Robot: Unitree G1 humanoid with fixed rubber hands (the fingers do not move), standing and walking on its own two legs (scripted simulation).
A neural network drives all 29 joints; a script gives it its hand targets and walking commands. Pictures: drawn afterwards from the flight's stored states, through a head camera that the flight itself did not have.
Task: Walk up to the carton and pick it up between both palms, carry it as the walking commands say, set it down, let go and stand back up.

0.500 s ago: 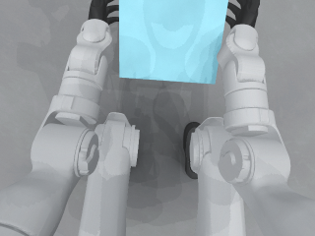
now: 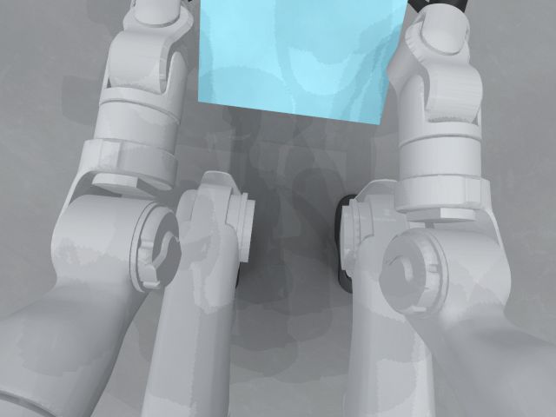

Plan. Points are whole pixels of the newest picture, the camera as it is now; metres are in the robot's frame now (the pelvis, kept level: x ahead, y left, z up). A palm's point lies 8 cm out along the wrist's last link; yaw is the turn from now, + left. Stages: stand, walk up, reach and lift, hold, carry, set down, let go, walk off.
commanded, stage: reach and lift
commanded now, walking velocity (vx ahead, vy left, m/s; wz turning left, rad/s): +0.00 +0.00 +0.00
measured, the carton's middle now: (301, 24) +0.55 +0.00 -0.17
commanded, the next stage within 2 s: none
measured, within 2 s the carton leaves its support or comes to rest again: neither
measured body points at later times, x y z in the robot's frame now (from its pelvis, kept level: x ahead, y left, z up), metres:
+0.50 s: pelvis +0.00 +0.00 +0.05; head +0.31 +0.00 +0.36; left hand +0.54 +0.14 -0.04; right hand +0.53 -0.14 -0.03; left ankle +0.15 +0.13 -0.39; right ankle +0.17 -0.14 -0.39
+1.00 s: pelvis -0.01 +0.00 +0.10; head +0.28 -0.01 +0.44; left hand +0.52 +0.13 +0.04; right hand +0.52 -0.14 +0.04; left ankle +0.15 +0.13 -0.39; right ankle +0.17 -0.14 -0.39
